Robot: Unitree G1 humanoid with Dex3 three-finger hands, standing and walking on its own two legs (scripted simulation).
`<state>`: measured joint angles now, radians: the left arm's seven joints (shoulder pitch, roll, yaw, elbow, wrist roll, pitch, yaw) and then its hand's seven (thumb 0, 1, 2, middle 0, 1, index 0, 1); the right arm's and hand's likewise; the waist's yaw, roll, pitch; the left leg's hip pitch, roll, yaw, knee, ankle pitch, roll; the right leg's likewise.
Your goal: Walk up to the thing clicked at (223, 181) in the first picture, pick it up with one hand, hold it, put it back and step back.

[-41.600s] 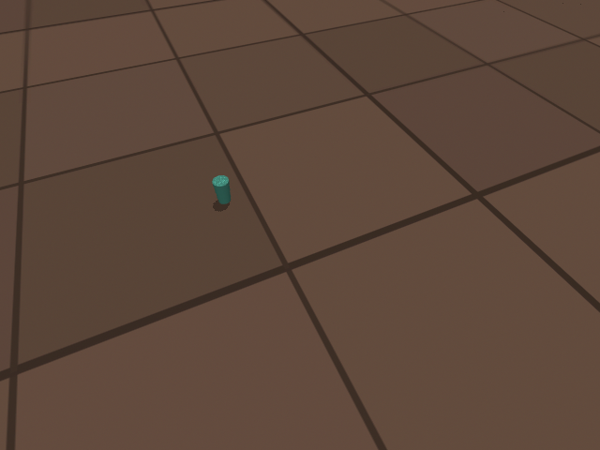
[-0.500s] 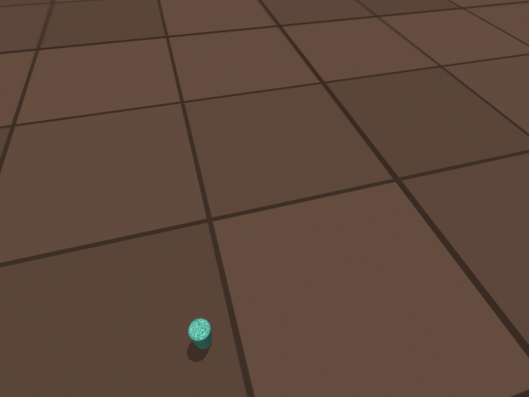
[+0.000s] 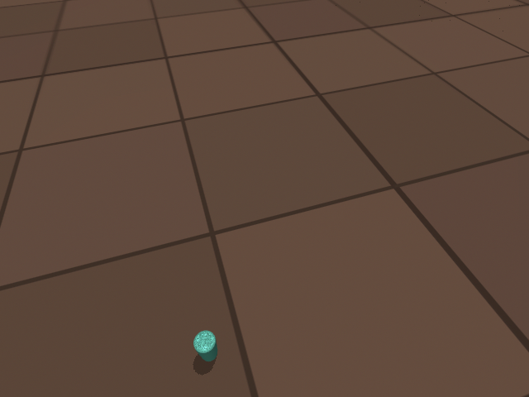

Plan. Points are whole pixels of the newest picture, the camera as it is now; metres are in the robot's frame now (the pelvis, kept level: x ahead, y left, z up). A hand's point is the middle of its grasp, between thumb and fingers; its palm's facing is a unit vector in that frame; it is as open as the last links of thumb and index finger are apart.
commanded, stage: stand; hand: left
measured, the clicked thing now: (207, 347) +0.42 +0.23 -0.72
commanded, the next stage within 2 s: go down in 1.38 s
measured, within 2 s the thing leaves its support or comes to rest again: neither
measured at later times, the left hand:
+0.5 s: hand out of the picture +0.07 +0.23 -0.16, palm faces +0.00 -0.94 -0.33, open 7.4 cm
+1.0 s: hand out of the picture +0.10 +0.23 -0.15, palm faces -0.01 -0.94 -0.33, open 7.4 cm
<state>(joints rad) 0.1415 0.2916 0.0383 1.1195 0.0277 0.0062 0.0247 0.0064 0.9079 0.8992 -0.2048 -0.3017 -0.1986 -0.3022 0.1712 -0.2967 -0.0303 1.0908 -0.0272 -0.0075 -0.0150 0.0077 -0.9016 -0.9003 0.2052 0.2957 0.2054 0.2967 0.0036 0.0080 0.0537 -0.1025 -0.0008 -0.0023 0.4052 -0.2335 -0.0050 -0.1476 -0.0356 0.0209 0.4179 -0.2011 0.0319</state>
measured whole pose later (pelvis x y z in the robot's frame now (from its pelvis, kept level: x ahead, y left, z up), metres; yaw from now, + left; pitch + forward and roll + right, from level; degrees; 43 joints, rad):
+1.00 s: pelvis +0.01 -0.01 +0.00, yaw -1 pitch -3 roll +0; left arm 0.08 0.32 0.03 1.13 0.01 0.00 0.01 0.01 0.91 0.90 -0.20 -0.30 -0.20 -0.30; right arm 0.12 -0.33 -0.02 1.12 -0.02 -0.01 0.00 0.01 -0.90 -0.90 0.20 0.30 0.20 0.30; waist -0.01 0.00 0.06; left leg -0.09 0.02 0.01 0.37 -0.23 -0.02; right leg -0.15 -0.01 0.03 0.39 -0.19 0.02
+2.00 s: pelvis -0.01 +0.00 -0.05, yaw +1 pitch +10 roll -1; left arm 0.15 0.32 0.18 0.69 0.06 0.16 -0.04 0.00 -0.20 0.26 -0.06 -0.19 -0.05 -0.19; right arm 0.24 -0.25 -0.01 0.65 0.01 -0.12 -0.03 0.01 -0.85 -0.89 0.21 0.30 0.21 0.30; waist -0.04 0.00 -0.07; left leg -0.63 0.01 -0.03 0.88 -0.43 -0.01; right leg -0.64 -0.02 0.00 0.84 -0.37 0.03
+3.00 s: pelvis -0.05 +0.00 -0.23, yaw +0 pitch +31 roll -3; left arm -0.18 0.58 0.48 0.75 0.06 -0.27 -0.23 -0.01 -0.45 0.26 -0.07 -0.30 -0.08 -0.28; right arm 0.14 -0.29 0.00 0.63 -0.01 -0.15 -0.01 0.01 -0.86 -0.88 0.21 0.30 0.21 0.30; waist -0.06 -0.01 -0.17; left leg -1.58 0.00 -0.07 1.73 -0.68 -0.02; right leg -1.59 -0.01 -0.01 1.67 -0.61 0.03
